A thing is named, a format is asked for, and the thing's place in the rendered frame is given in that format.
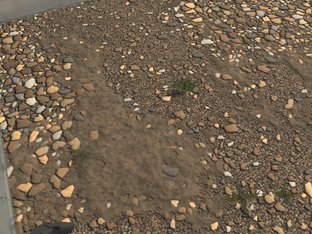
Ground robot left hand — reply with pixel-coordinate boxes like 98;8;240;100
29;221;74;234

